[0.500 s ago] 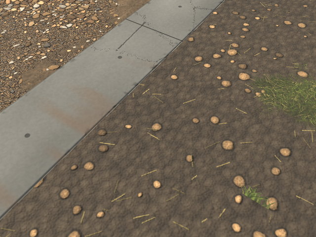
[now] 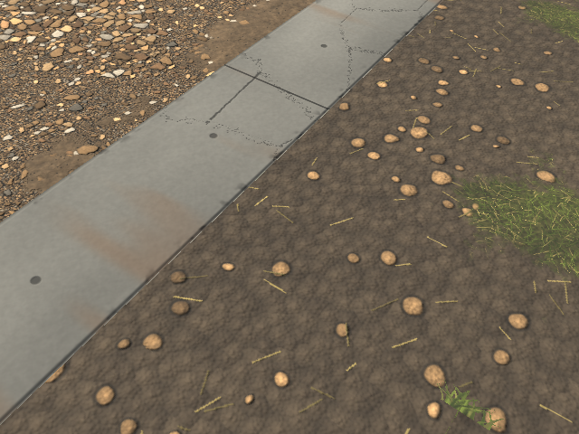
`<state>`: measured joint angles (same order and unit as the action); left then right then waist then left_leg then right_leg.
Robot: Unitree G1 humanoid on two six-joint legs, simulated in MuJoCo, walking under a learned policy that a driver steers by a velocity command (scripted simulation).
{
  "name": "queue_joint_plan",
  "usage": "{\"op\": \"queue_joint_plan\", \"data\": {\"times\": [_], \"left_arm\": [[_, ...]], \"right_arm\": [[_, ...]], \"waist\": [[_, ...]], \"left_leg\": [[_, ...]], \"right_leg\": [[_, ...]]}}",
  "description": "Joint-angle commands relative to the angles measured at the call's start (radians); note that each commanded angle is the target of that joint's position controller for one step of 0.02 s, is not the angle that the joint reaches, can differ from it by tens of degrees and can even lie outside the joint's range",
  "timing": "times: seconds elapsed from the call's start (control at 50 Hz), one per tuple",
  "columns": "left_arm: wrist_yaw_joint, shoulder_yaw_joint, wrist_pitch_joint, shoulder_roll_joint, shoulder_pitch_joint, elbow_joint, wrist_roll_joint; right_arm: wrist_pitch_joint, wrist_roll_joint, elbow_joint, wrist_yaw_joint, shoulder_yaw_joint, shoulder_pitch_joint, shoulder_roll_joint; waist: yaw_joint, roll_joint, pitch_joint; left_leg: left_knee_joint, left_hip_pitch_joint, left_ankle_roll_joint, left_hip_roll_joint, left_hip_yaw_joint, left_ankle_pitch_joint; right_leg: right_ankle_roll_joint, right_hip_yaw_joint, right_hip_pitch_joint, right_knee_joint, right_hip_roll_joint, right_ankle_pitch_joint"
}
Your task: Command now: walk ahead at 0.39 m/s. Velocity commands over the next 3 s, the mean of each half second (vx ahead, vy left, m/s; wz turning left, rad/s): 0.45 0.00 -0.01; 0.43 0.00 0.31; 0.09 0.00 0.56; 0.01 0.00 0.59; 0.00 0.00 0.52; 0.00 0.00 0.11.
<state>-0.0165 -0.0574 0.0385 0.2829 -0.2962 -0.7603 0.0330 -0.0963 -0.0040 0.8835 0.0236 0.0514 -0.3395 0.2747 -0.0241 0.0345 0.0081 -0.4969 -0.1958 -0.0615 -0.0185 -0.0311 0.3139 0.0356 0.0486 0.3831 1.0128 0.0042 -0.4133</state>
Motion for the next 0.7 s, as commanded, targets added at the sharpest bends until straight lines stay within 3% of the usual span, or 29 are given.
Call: {"op": "queue_joint_plan", "data": {"times": [0.02, 0.04, 0.1, 0.16, 0.26, 0.3, 0.32, 0.34, 0.36, 0.38, 0.4, 0.42, 0.44, 0.46, 0.48, 0.5, 0.56, 0.62, 0.7], "left_arm": [[0.013, -0.027, 0.049, 0.089, 0.133, 0.105, -0.017], [0.021, -0.024, 0.048, 0.074, 0.137, 0.102, -0.019], [0.031, -0.014, 0.042, 0.039, 0.193, 0.120, -0.020], [0.041, 0.003, 0.048, 0.011, 0.295, 0.152, -0.015], [0.068, 0.007, 0.060, 0.028, 0.407, 0.190, -0.005], [0.076, 0.002, 0.065, 0.051, 0.406, 0.195, -0.006], [0.075, -0.006, 0.065, 0.071, 0.375, 0.188, -0.008], [0.070, -0.019, 0.063, 0.099, 0.304, 0.170, -0.011], [0.060, -0.042, 0.060, 0.138, 0.146, 0.123, -0.011], [0.046, -0.058, 0.053, 0.181, -0.045, 0.077, -0.017], [0.045, -0.078, 0.051, 0.286, -0.138, 0.051, -0.035], [0.045, -0.054, 0.049, 0.190, -0.147, 0.040, -0.027], [0.042, -0.036, 0.049, 0.148, -0.052, 0.041, -0.021], [0.041, -0.028, 0.049, 0.125, 0.024, 0.047, -0.021], [0.045, -0.020, 0.052, 0.098, 0.077, 0.048, -0.028], [0.048, -0.015, 0.059, 0.077, 0.109, 0.048, -0.041], [0.051, -0.018, 0.080, 0.080, 0.121, 0.019, -0.035], [0.039, -0.026, 0.088, 0.110, 0.086, -0.019, -0.043], [0.026, -0.027, 0.084, 0.141, 0.047, -0.047, -0.040]], "right_arm": [[-0.009, 0.005, -0.053, -0.008, 0.015, -0.019, 0.124], [-0.006, 0.006, -0.049, -0.009, 0.010, -0.038, 0.111], [0.003, 0.002, -0.036, -0.017, 0.007, -0.079, 0.120], [0.014, 0.001, -0.028, -0.029, 0.008, -0.098, 0.142], [0.025, -0.012, -0.001, -0.033, 0.013, -0.148, 0.156], [0.031, -0.016, 0.003, -0.034, 0.020, -0.142, 0.166], [0.034, -0.014, 0.000, -0.035, 0.025, -0.133, 0.178], [0.040, -0.012, -0.002, -0.037, 0.031, -0.125, 0.194], [0.048, -0.008, -0.008, -0.039, 0.029, -0.110, 0.190], [0.050, 0.005, -0.028, -0.043, 0.018, -0.105, 0.167], [0.031, 0.010, -0.057, -0.031, -0.026, -0.242, 0.013], [0.004, -0.014, -0.035, -0.024, -0.013, -0.209, 0.079], [-0.010, -0.046, -0.081, -0.019, 0.013, -0.075, 0.160], [-0.018, -0.046, -0.101, -0.021, 0.011, -0.004, 0.157], [-0.016, -0.029, -0.102, -0.025, 0.013, 0.023, 0.141], [-0.006, -0.019, -0.095, -0.027, 0.016, -0.002, 0.128], [0.029, -0.013, -0.082, -0.030, 0.009, -0.039, 0.077], [0.037, -0.009, -0.119, -0.032, 0.009, 0.062, 0.080], [0.021, -0.013, -0.159, -0.011, -0.003, 0.198, 0.057]], "waist": [[-0.027, -0.131, -0.105], [-0.031, -0.136, -0.089], [-0.042, -0.115, -0.080], [-0.066, -0.119, -0.101], [-0.076, -0.121, -0.152], [-0.048, -0.126, -0.139], [-0.021, -0.139, -0.105], [0.024, -0.158, -0.042], [0.109, -0.153, 0.061], [0.188, -0.119, 0.200], [0.118, 0.169, 0.382], [0.148, 0.181, 0.430], [0.133, 0.134, 0.207], [0.102, 0.052, 0.101], [0.065, 0.002, 0.034], [0.024, 0.030, 0.016], [-0.018, 0.039, -0.005], [0.005, 0.020, -0.057], [0.061, -0.002, -0.078]], "left_leg": [[0.354, 0.239, -0.128, 0.277, 0.407, 0.085], [0.360, 0.235, -0.119, 0.251, 0.346, -0.018], [0.369, 0.232, -0.126, 0.222, 0.226, -0.250], [0.386, 0.173, -0.117, 0.199, 0.148, -0.310], [0.379, 0.201, -0.119, 0.251, 0.128, -0.335], [0.329, 0.265, -0.104, 0.277, 0.122, -0.459], [0.275, 0.291, -0.093, 0.279, 0.113, -0.620], [0.178, 0.305, -0.082, 0.272, 0.098, -0.820], [-0.006, 0.268, -0.058, 0.232, 0.062, -0.950], [-0.266, 0.063, -0.029, 0.200, 0.054, -0.770], [-0.687, -0.345, 0.042, 0.008, 0.042, -0.094], [-0.822, -0.460, 0.033, -0.023, 0.184, 0.242], [-0.858, -0.556, 0.020, 0.040, 0.162, 0.182], [-0.813, -0.537, 0.014, 0.092, 0.128, 0.084], [-0.751, -0.498, 0.020, 0.127, 0.112, 0.018], [-0.706, -0.428, 0.024, 0.159, 0.122, -0.032], [-0.639, -0.373, 0.052, 0.180, 0.108, -0.074], [-0.499, -0.463, 0.076, 0.187, 0.117, -0.225], [-0.232, -0.423, 0.061, 0.139, 0.075, -0.441]], "right_leg": [[0.016, 0.033, 0.437, 0.047, -0.106, 0.160], [0.007, 0.011, 0.411, 0.022, -0.105, 0.209], [-0.032, -0.033, 0.398, -0.111, -0.095, 0.301], [-0.052, -0.061, 0.320, -0.307, -0.073, 0.425], [-0.026, -0.064, 0.258, -0.462, -0.048, 0.474], [0.007, -0.063, 0.231, -0.496, -0.038, 0.422], [0.026, -0.075, 0.170, -0.502, -0.017, 0.388], [0.049, -0.099, 0.061, -0.499, 0.014, 0.358], [0.082, -0.122, -0.147, -0.516, 0.041, 0.370], [0.132, -0.002, -0.477, -0.464, -0.072, 0.358], [0.304, 0.506, -0.870, -0.521, -0.358, 0.133], [0.317, 0.753, -0.846, -0.710, -0.398, -0.039], [0.253, 0.589, -0.683, -0.740, -0.357, -0.053], [0.224, 0.448, -0.515, -0.764, -0.317, 0.039], [0.208, 0.343, -0.375, -0.794, -0.272, 0.154], [0.195, 0.266, -0.282, -0.823, -0.233, 0.227], [0.216, 0.151, -0.165, -0.891, -0.210, 0.325], [0.209, 0.057, -0.167, -0.926, -0.206, 0.383], [0.161, -0.071, -0.203, -0.937, -0.182, 0.428]]}}
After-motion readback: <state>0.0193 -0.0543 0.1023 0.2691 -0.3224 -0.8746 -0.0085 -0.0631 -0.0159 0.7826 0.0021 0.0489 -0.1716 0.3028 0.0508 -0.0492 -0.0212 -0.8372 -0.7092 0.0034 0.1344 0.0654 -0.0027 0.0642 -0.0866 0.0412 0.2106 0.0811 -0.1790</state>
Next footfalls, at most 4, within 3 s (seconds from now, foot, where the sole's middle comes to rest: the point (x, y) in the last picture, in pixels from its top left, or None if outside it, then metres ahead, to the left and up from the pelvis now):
0.38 right None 0.37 -0.14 -0.78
0.90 left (235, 377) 0.67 0.11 -0.78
1.40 right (310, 336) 0.78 -0.08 -0.78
1.82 left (226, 401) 0.61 0.12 -0.78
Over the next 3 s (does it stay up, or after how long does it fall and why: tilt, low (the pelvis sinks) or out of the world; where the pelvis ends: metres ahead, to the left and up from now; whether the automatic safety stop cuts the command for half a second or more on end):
stays up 0.63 0.03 0.00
